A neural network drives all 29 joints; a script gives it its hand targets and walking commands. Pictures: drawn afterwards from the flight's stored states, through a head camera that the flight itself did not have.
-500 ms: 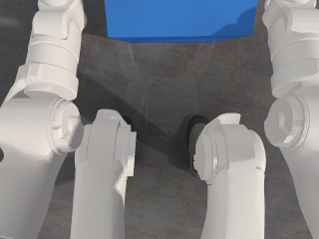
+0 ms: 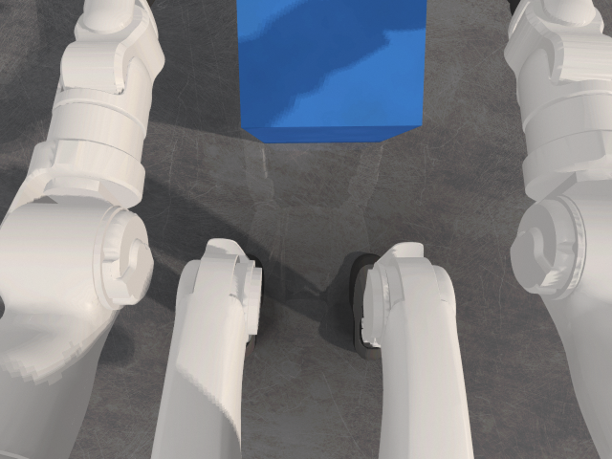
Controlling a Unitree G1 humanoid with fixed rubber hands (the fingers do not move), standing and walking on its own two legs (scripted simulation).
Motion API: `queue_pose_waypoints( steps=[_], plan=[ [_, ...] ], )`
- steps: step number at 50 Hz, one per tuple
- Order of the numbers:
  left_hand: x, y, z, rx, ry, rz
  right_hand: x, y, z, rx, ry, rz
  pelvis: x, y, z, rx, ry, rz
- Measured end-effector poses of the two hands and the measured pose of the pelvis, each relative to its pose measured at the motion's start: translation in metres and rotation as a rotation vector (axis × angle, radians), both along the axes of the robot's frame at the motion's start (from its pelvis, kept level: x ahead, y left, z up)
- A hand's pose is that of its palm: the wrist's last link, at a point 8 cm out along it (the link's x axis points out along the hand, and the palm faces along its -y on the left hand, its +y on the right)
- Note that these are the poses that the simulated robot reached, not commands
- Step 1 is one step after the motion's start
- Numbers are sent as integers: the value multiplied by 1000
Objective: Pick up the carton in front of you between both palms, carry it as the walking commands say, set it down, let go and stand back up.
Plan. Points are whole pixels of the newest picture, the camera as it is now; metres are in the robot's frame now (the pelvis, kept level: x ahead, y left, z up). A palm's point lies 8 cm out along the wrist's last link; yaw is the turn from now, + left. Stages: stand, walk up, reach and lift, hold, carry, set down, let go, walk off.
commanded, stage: set down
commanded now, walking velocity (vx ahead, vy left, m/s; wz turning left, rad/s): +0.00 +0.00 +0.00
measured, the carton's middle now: (325, 65) +0.55 -0.02 -0.31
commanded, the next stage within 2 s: let go in 0.66 s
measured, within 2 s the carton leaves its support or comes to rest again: neither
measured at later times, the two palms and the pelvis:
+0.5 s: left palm out of the picture +0.57 +0.18 +0.03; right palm out of the picture +0.58 -0.22 +0.03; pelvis +0.02 +0.00 +0.13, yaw +0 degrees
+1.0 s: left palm out of the picture +0.49 +0.19 +0.14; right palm out of the picture +0.48 -0.24 +0.14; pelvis +0.06 +0.00 +0.26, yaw -2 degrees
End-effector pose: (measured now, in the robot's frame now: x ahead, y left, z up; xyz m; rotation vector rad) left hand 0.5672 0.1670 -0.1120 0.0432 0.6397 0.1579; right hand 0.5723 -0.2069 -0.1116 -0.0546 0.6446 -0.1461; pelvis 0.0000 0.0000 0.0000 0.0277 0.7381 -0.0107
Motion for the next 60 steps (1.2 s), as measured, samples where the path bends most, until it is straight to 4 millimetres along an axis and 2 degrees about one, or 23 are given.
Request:
queue_pose_waypoints(
  steps=[12,29,37,41,47,52,60],
  plan=[
    [4,5,61,6,-20,3,3,-8,60,-8,-18,5,7,-1,56,0,82,-5],
    [1,8,169,1,-24,-13,1,-15,171,-2,-18,20,24,-2,155,-1,107,-8],
    [-3,6,208,17,-13,-33,-5,-17,209,-15,-6,29,30,-2,196,-3,88,-11],
    [-16,8,219,52,19,-69,-21,-20,220,-54,26,43,37,-2,215,-6,72,-14],
    [-56,17,238,103,82,-127,-65,-26,238,-94,82,53,53,-3,244,-13,12,-16],
    [-90,27,263,105,109,-139,-101,-30,261,-90,103,57,67,-2,266,-15,-59,-16],
    [-138,42,303,93,119,-137,-146,-28,301,-82,107,72,86,-1,292,-20,-176,-11]
  ],
)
